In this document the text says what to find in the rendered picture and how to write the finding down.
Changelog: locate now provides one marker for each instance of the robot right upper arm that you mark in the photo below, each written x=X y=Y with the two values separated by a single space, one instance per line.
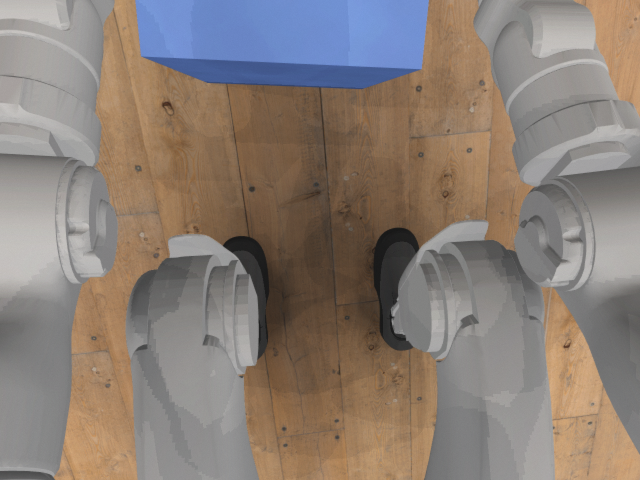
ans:
x=580 y=234

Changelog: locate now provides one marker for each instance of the right robot thigh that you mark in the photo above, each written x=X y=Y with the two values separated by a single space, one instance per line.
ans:
x=494 y=418

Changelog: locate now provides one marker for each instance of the left robot foot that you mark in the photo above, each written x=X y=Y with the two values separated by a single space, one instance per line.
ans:
x=253 y=259

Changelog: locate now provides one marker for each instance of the right robot forearm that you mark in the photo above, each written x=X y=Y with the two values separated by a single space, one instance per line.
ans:
x=556 y=89

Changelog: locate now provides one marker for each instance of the robot left upper arm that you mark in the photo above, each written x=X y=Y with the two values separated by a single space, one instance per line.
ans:
x=57 y=229

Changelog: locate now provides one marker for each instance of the carton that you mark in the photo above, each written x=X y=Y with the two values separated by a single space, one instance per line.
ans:
x=350 y=44

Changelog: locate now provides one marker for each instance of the left robot forearm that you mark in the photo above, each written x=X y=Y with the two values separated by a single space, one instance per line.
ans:
x=51 y=54

